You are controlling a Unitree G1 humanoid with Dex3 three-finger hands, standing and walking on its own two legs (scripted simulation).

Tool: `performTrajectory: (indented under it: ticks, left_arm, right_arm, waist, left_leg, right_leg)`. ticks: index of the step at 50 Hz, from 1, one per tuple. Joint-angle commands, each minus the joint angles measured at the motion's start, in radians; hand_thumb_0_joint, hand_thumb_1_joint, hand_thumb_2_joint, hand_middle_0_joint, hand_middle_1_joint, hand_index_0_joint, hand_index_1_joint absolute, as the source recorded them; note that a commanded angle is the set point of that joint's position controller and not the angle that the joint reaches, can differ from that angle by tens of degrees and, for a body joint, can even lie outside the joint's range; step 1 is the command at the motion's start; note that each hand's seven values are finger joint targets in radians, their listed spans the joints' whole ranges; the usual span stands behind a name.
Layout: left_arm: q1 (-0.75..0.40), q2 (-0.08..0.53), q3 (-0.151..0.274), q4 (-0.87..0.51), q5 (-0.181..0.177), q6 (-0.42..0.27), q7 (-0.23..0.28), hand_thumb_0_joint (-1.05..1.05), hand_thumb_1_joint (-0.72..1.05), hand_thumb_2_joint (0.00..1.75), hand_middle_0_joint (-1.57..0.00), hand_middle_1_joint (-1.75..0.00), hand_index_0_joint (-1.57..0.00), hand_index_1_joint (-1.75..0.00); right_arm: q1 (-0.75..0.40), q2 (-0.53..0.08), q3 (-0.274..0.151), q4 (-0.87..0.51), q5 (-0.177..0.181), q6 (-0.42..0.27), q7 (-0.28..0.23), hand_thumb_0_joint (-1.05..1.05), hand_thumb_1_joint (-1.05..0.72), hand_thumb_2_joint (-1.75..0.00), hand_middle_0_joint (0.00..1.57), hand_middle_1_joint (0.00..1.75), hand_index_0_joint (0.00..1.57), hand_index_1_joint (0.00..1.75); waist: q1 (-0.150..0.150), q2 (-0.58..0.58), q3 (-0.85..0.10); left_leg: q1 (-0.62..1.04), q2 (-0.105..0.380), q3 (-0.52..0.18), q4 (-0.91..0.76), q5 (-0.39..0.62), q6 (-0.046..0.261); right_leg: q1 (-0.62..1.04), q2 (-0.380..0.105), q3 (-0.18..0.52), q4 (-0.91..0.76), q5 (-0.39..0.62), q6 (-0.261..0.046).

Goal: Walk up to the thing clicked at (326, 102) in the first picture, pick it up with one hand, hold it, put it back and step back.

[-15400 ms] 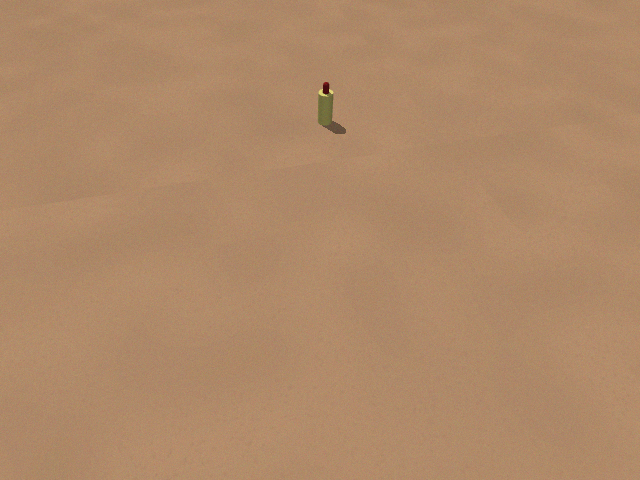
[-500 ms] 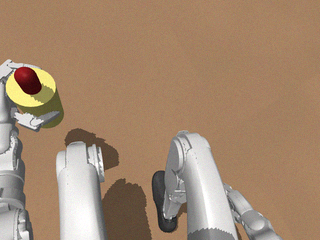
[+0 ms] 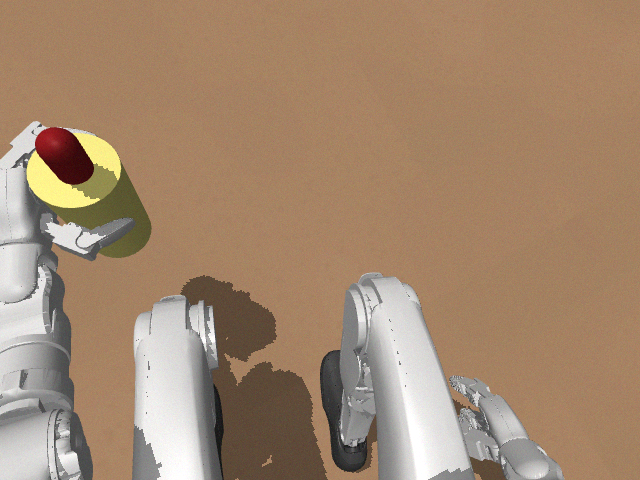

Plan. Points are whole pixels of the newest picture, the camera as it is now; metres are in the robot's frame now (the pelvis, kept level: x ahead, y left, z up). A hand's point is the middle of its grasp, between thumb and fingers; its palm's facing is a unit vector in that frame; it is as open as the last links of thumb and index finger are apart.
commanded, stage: settle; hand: left
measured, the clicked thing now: (94, 195) +0.44 +0.22 -0.05
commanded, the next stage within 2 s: lift in 0.36 s
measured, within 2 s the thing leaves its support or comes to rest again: neither
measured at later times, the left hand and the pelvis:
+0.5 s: hand (72, 186) +0.44 +0.24 -0.02, palm faces +0.14 -0.99 -0.05, open 11.3 cm; pelvis +0.00 +0.00 +0.02, yaw +2 degrees
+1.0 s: hand (39, 179) +0.41 +0.23 +0.06, palm faces +0.11 -0.99 -0.07, open 11.3 cm; pelvis +0.00 +0.00 +0.08, yaw +2 degrees
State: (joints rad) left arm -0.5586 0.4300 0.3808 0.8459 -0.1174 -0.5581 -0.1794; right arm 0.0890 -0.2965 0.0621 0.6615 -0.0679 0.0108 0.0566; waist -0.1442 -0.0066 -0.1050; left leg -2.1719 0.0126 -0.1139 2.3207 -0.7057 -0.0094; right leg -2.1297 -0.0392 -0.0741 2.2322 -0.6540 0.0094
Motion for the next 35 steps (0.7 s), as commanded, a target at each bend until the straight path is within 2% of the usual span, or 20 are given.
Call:
performTrajectory:
  ticks: [1, 3, 7, 8, 10, 11, 12, 15, 16, 18, 19, 20, 23, 25, 26, 28, 31, 33, 34, 35]
  left_arm:
    - [-0.433, 0.26, 0.085, -0.352, -0.059, -0.133, 0.002, 0.0, 0.01, 1.3, -1.25, -1.44, -1.25, -1.47]
    - [-0.423, 0.243, 0.066, -0.35, -0.054, -0.133, -0.006, 0.0, 0.0, 1.3, -1.22, -1.43, -1.23, -1.45]
    - [-0.422, 0.253, 0.087, -0.359, -0.058, -0.134, -0.005, 0.0, -0.01, 1.31, -1.23, -1.44, -1.23, -1.46]
    - [-0.442, 0.236, 0.066, -0.355, -0.059, -0.133, -0.009, 0.0, -0.02, 1.3, -1.22, -1.43, -1.22, -1.45]
    - [-0.451, 0.249, 0.08, -0.374, -0.062, -0.135, -0.006, 0.0, -0.02, 1.31, -1.23, -1.44, -1.23, -1.46]
    - [-0.443, 0.232, 0.07, -0.35, -0.061, -0.134, -0.009, 0.0, -0.01, 1.3, -1.21, -1.42, -1.22, -1.44]
    - [-0.437, 0.247, 0.078, -0.349, -0.058, -0.134, -0.008, 0.0, -0.03, 1.3, -1.2, -1.41, -1.2, -1.44]
    - [-0.444, 0.244, 0.078, -0.356, -0.065, -0.135, -0.015, 0.0, -0.04, 1.29, -1.22, -1.42, -1.22, -1.44]
    - [-0.437, 0.23, 0.063, -0.346, -0.065, -0.133, -0.02, 0.0, -0.04, 1.29, -1.2, -1.41, -1.21, -1.43]
    - [-0.446, 0.243, 0.072, -0.345, -0.065, -0.131, -0.019, 0.0, -0.04, 1.29, -1.2, -1.41, -1.2, -1.43]
    - [-0.441, 0.246, 0.084, -0.345, -0.069, -0.132, -0.016, 0.0, -0.03, 1.29, -1.2, -1.41, -1.2, -1.43]
    - [-0.431, 0.222, 0.073, -0.337, -0.07, -0.129, -0.018, 0.0, -0.02, 1.3, -1.18, -1.4, -1.19, -1.42]
    - [-0.432, 0.23, 0.081, -0.325, -0.068, -0.127, -0.015, 0.0, 0.0, 1.3, -1.18, -1.4, -1.2, -1.42]
    - [-0.431, 0.222, 0.084, -0.325, -0.064, -0.128, -0.013, 0.0, -0.03, 1.21, -1.18, -1.4, -1.2, -1.4]
    - [-0.418, 0.244, 0.1, -0.338, -0.063, -0.129, -0.011, 0.0, -0.05, 1.2, -1.18, -1.39, -1.2, -1.39]
    - [-0.417, 0.238, 0.084, -0.359, -0.059, -0.13, -0.021, 0.0, -0.06, 1.19, -1.16, -1.37, -1.18, -1.37]
    - [-0.396, 0.24, 0.077, -0.381, -0.055, -0.115, -0.035, 0.0, -0.05, 1.17, -1.15, -1.36, -1.17, -1.36]
    - [-0.386, 0.256, 0.092, -0.403, -0.066, -0.103, -0.04, 0.0, -0.04, 1.17, -1.16, -1.35, -1.18, -1.35]
    - [-0.396, 0.237, 0.068, -0.436, -0.071, -0.099, -0.045, 0.0, -0.04, 1.18, -1.16, -1.36, -1.18, -1.36]
    - [-0.401, 0.247, 0.078, -0.45, -0.077, -0.093, -0.045, 0.0, -0.03, 1.19, -1.17, -1.36, -1.18, -1.37]
  right_arm:
    - [0.115, -0.207, -0.086, -0.056, 0.006, -0.023, -0.014, 0.0, -0.9, -0.91, 0.2, 0.3, 0.2, 0.3]
    - [0.117, -0.205, -0.089, -0.053, 0.005, -0.026, -0.017, 0.0, -0.9, -0.91, 0.2, 0.3, 0.2, 0.3]
    - [0.12, -0.197, -0.093, -0.057, 0.004, -0.037, -0.019, 0.0, -0.9, -0.91, 0.2, 0.3, 0.2, 0.3]
    - [0.125, -0.197, -0.096, -0.049, 0.007, -0.039, -0.02, 0.0, -0.91, -0.91, 0.2, 0.3, 0.2, 0.3]
    - [0.125, -0.196, -0.095, -0.051, 0.007, -0.045, -0.02, 0.0, -0.9, -0.91, 0.2, 0.3, 0.2, 0.3]
    - [0.125, -0.196, -0.096, -0.04, 0.009, -0.045, -0.023, 0.0, -0.91, -0.91, 0.2, 0.3, 0.2, 0.3]
    - [0.13, -0.196, -0.097, -0.037, 0.008, -0.047, -0.022, 0.0, -0.91, -0.91, 0.2, 0.3, 0.2, 0.3]
    - [0.129, -0.192, -0.101, -0.039, 0.009, -0.052, -0.024, 0.0, -0.91, -0.91, 0.2, 0.3, 0.2, 0.3]
    - [0.127, -0.191, -0.101, -0.041, 0.008, -0.055, -0.025, 0.0, -0.91, -0.91, 0.2, 0.3, 0.2, 0.3]
    - [0.137, -0.189, -0.099, -0.033, 0.01, -0.058, -0.025, 0.0, -0.91, -0.91, 0.2, 0.3, 0.2, 0.3]
    - [0.142, -0.19, -0.101, -0.036, 0.011, -0.059, -0.026, 0.0, -0.9, -0.91, 0.2, 0.3, 0.2, 0.3]
    - [0.14, -0.189, -0.099, -0.039, 0.01, -0.061, -0.026, 0.0, -0.9, -0.9, 0.2, 0.3, 0.2, 0.3]
    - [0.147, -0.189, -0.1, -0.032, 0.014, -0.059, -0.026, 0.0, -0.9, -0.9, 0.2, 0.3, 0.2, 0.3]
    - [0.138, -0.187, -0.1, -0.04, 0.011, -0.061, -0.024, 0.0, -0.92, -0.91, 0.2, 0.3, 0.2, 0.3]
    - [0.141, -0.186, -0.102, -0.043, 0.011, -0.062, -0.024, 0.0, -0.93, -0.91, 0.2, 0.3, 0.2, 0.3]
    - [0.144, -0.185, -0.103, -0.044, 0.011, -0.06, -0.025, 0.0, -0.93, -0.91, 0.2, 0.3, 0.2, 0.3]
    - [0.138, -0.186, -0.108, -0.055, 0.016, -0.058, -0.027, 0.0, -0.92, -0.91, 0.2, 0.3, 0.2, 0.3]
    - [0.141, -0.189, -0.111, -0.063, 0.024, -0.062, -0.033, 0.0, -0.92, -0.91, 0.2, 0.3, 0.2, 0.3]
    - [0.134, -0.182, -0.111, -0.067, 0.026, -0.064, -0.033, 0.0, -0.92, -0.91, 0.2, 0.3, 0.2, 0.3]
    - [0.141, -0.183, -0.111, -0.071, 0.028, -0.066, -0.035, 0.0, -0.92, -0.91, 0.2, 0.3, 0.2, 0.3]
  waist:
    - [0.022, 0.247, -0.718]
    - [0.015, 0.274, -0.717]
    - [0.022, 0.244, -0.744]
    - [0.015, 0.243, -0.731]
    - [0.016, 0.258, -0.75]
    - [0.014, 0.252, -0.728]
    - [0.018, 0.252, -0.727]
    - [0.024, 0.24, -0.754]
    - [0.021, 0.241, -0.752]
    - [0.022, 0.237, -0.752]
    - [0.027, 0.22, -0.767]
    - [0.023, 0.228, -0.775]
    - [0.027, 0.228, -0.756]
    - [0.027, 0.239, -0.758]
    - [0.043, 0.222, -0.78]
    - [0.035, 0.234, -0.786]
    - [0.041, 0.248, -0.8]
    - [0.049, 0.228, -0.824]
    - [0.045, 0.242, -0.817]
    - [0.048, 0.236, -0.821]
  left_leg:
    - [0.474, -0.016, 0.061, -0.322, 0.15, 0.027]
    - [0.51, -0.016, 0.058, -0.334, 0.162, 0.024]
    - [0.5, -0.018, 0.072, -0.337, 0.158, 0.028]
    - [0.507, -0.018, 0.07, -0.34, 0.143, 0.028]
    - [0.523, -0.02, 0.066, -0.35, 0.16, 0.025]
    - [0.538, -0.017, 0.061, -0.355, 0.153, 0.025]
    - [0.54, -0.017, 0.062, -0.355, 0.159, 0.024]
    - [0.541, -0.02, 0.07, -0.359, 0.148, 0.025]
    - [0.537, -0.021, 0.078, -0.355, 0.152, 0.028]
    - [0.529, -0.022, 0.075, -0.361, 0.144, 0.027]
    - [0.528, -0.024, 0.079, -0.355, 0.162, 0.029]
    - [0.546, -0.023, 0.079, -0.351, 0.204, 0.029]
    - [0.56, -0.022, 0.07, -0.368, 0.206, 0.026]
    - [0.566, -0.022, 0.069, -0.371, 0.222, 0.025]
    - [0.564, -0.023, 0.077, -0.366, 0.224, 0.028]
    - [0.579, -0.023, 0.078, -0.374, 0.238, 0.029]
    - [0.604, -0.024, 0.074, -0.398, 0.225, 0.027]
    - [0.611, -0.024, 0.078, -0.409, 0.223, 0.03]
    - [0.606, -0.024, 0.082, -0.416, 0.198, 0.03]
    - [0.599, -0.026, 0.085, -0.42, 0.191, 0.031]
  right_leg:
    - [0.374, 0.042, -0.016, -0.228, 0.164, -0.052]
    - [0.36, 0.039, -0.017, -0.224, 0.171, -0.055]
    - [0.408, 0.038, -0.005, -0.249, 0.168, -0.05]
    - [0.386, 0.037, -0.003, -0.255, 0.156, -0.051]
    - [0.394, 0.036, -0.005, -0.253, 0.17, -0.052]
    - [0.363, 0.035, -0.007, -0.253, 0.161, -0.053]
    - [0.366, 0.035, -0.005, -0.254, 0.163, -0.054]
    - [0.389, 0.035, 0.003, -0.269, 0.152, -0.053]
    - [0.402, 0.035, 0.006, -0.277, 0.156, -0.052]
    - [0.409, 0.035, 0.006, -0.279, 0.148, -0.052]
    - [0.425, 0.035, 0.009, -0.284, 0.164, -0.051]
    - [0.433, 0.034, 0.007, -0.278, 0.201, -0.05]
    - [0.407, 0.033, 0.004, -0.275, 0.192, -0.054]
    - [0.411, 0.031, 0.003, -0.273, 0.204, -0.055]
    - [0.436, 0.033, 0.009, -0.282, 0.207, -0.053]
    - [0.452, 0.031, 0.009, -0.283, 0.221, -0.052]
    - [0.446, 0.032, 0.009, -0.294, 0.206, -0.055]
    - [0.485, 0.032, 0.015, -0.311, 0.207, -0.054]
    - [0.478, 0.033, 0.018, -0.321, 0.188, -0.055]
    - [0.502, 0.032, 0.022, -0.332, 0.182, -0.053]
